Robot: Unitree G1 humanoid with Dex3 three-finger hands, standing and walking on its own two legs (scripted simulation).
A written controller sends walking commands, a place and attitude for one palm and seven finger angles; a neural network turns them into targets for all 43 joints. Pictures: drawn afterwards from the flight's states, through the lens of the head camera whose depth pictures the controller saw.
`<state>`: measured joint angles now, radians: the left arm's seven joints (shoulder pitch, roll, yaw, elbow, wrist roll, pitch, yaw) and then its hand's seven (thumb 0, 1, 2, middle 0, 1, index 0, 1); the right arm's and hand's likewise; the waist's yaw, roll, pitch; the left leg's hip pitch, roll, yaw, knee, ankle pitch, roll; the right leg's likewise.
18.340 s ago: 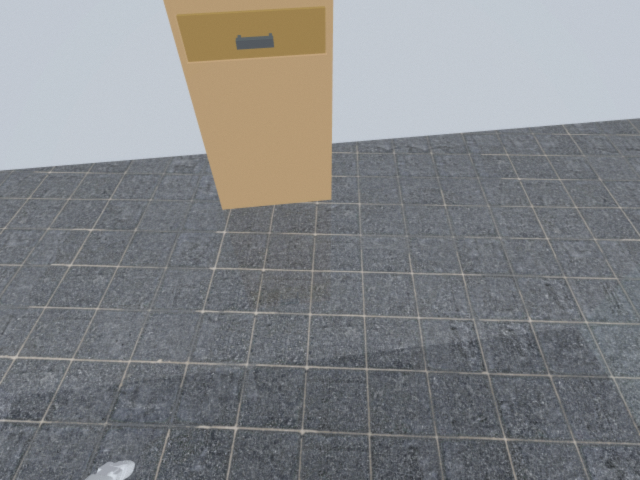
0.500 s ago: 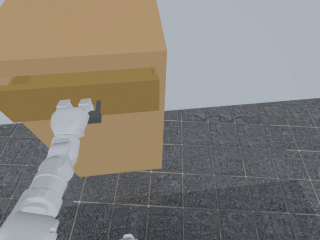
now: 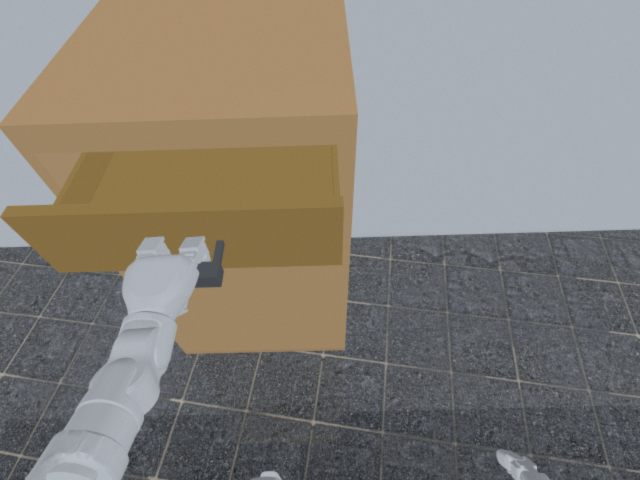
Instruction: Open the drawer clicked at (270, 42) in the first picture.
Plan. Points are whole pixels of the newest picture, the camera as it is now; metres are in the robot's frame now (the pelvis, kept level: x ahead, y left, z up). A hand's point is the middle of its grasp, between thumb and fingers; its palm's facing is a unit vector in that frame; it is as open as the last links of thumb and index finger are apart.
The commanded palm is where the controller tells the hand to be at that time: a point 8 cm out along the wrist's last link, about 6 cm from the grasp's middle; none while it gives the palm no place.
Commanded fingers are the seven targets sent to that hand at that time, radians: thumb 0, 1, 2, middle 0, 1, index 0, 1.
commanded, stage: pull the drawer open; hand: left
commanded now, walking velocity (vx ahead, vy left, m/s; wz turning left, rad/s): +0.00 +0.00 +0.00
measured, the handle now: (182, 261) +0.40 +0.22 +0.02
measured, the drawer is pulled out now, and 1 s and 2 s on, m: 0.12 0.24 0.30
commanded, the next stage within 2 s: open the thumb to release the handle in 1.70 s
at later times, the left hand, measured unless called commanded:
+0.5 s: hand (171, 331) +0.31 +0.21 -0.01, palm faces -0.02 -0.08 -1.00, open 5.8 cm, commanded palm +0.27 +0.22 +0.05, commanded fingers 0.00 0.90 0.90 -0.40 -1.35 -0.40 -1.35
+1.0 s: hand (159, 383) +0.24 +0.21 +0.00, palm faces -0.02 -0.09 -1.00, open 5.8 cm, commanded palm +0.20 +0.22 +0.05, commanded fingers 0.00 0.90 0.90 -0.40 -1.35 -0.40 -1.35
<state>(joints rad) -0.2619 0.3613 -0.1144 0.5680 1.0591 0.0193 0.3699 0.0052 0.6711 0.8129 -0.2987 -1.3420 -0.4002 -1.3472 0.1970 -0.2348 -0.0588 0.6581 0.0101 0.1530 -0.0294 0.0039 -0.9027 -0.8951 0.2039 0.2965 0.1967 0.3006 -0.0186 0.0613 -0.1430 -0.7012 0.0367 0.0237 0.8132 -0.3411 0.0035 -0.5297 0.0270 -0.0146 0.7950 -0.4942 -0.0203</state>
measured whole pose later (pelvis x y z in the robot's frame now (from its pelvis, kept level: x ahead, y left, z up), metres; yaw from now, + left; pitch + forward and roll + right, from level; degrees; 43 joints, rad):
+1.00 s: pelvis -0.01 -0.01 +0.00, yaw +0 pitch +9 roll +0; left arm 0.21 0.35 -0.13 0.12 1.05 0.03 0.38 0.04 0.67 0.79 -0.27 -1.34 -0.42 -1.35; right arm 0.10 -0.21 -0.02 0.60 -0.01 0.11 -0.01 0.01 -0.90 -0.90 0.20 0.30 0.20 0.30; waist 0.03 0.06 -0.12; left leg -0.64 0.04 0.03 0.83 -0.35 0.00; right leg -0.48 0.03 -0.01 0.83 -0.51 -0.03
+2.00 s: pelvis -0.01 -0.01 -0.02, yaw +0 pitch +11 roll +0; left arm 0.48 0.37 -0.08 -0.11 1.04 -0.04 0.47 0.01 0.57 0.74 -0.35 -1.32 -0.40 -1.32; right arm 0.12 -0.24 -0.03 0.58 -0.04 0.12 0.02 0.01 -0.90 -0.90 0.20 0.30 0.19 0.30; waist 0.05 0.07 -0.14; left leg -0.74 0.04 0.01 0.95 -0.39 -0.02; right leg -0.58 0.03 -0.02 0.96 -0.57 -0.04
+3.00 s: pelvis -0.03 -0.01 +0.00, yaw +0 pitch +7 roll +0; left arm 0.37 0.39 -0.08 -0.06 0.98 0.00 0.37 0.00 -0.48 0.30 -0.35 -1.21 -0.38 -1.23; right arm 0.13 -0.22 -0.01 0.61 -0.01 0.09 -0.02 0.01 -0.90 -0.90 0.20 0.30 0.20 0.30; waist 0.04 0.09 -0.11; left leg -0.63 0.04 0.01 0.83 -0.32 -0.02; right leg -0.47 0.04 -0.02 0.85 -0.50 -0.04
